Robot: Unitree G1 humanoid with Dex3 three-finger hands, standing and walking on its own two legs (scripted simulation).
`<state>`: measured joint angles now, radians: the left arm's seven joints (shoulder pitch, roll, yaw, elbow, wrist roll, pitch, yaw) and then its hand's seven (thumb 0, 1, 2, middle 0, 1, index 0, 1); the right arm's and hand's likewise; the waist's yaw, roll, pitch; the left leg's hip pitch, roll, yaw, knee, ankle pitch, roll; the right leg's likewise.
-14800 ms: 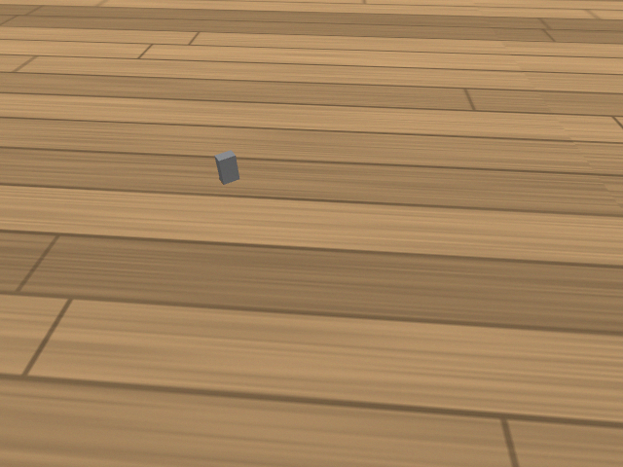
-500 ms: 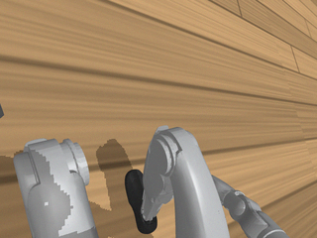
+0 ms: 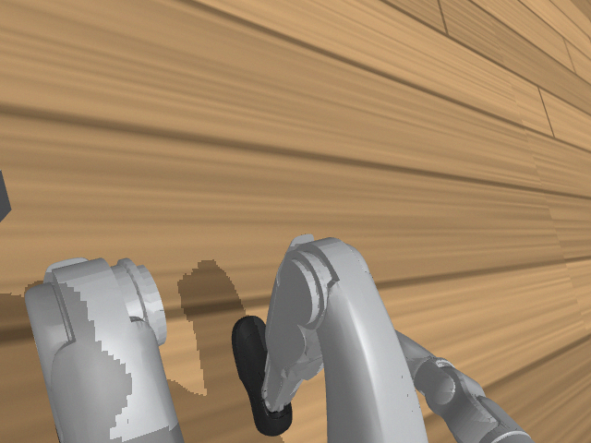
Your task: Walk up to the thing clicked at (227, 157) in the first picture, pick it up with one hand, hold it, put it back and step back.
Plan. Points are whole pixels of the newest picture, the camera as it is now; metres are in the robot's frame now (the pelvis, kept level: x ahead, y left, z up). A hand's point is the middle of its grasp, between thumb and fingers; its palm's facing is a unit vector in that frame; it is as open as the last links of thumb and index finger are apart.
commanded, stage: close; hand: left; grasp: from the side
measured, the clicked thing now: out of the picture +0.41 +0.31 -0.20
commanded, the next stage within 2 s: settle in 0.12 s
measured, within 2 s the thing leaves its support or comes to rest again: leaves its support in 0.48 s
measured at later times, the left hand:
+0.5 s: hand out of the picture +0.36 +0.34 -0.16, palm faces +0.50 -0.87 +0.00, open 9.7 cm
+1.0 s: hand out of the picture +0.35 +0.34 -0.05, palm faces +0.49 -0.87 -0.03, open 9.8 cm
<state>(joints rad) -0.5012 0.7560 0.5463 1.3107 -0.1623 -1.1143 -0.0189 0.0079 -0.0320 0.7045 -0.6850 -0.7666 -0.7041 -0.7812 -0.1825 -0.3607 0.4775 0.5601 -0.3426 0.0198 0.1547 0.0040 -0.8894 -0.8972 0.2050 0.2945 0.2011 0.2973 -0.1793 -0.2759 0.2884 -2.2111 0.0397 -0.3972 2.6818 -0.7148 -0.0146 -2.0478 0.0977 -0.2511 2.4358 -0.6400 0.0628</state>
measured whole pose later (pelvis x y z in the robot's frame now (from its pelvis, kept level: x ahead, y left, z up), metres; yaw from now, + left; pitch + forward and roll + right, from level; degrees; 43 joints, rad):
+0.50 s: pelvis +0.00 +0.00 +0.00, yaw +0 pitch +11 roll -17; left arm -0.46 0.73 0.55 1.19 -0.13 -1.06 0.00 0.00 -0.35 0.90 -0.80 -1.03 -0.80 -1.05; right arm -0.17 -0.35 0.44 0.56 -0.34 0.03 0.16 0.00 -0.91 -0.90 0.21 0.29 0.20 0.30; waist -0.16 -0.27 0.27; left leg -2.21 0.04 -0.39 2.67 -0.71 -0.01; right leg -2.04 0.09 -0.25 2.43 -0.64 0.05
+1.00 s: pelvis +0.01 -0.01 +0.03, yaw +5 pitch +22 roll -13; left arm -0.40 0.53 0.44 0.83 -0.17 -0.78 -0.05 0.00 -0.55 1.01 -0.89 -1.20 -0.88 -1.21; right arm -0.05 -0.31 0.23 0.61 -0.18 0.05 0.14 0.01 -0.91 -0.90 0.20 0.30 0.20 0.30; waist -0.10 -0.11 0.04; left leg -2.25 0.04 -0.26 2.52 -0.69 -0.01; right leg -2.11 0.04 -0.17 2.37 -0.67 0.04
